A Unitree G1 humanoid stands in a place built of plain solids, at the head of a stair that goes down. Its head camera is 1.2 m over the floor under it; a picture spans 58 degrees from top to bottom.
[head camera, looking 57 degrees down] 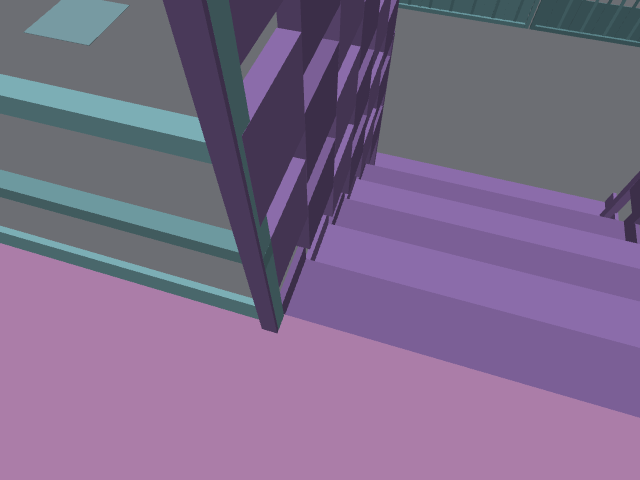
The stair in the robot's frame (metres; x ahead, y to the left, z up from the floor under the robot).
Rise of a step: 0.18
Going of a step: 0.30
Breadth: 1.62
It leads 17 degrees to the right of straight ahead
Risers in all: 7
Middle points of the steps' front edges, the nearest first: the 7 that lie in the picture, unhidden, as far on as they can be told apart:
0.30 -0.61 0.00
0.58 -0.70 -0.18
0.87 -0.79 -0.36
1.16 -0.88 -0.54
1.44 -0.97 -0.72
1.73 -1.05 -0.90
2.02 -1.14 -1.08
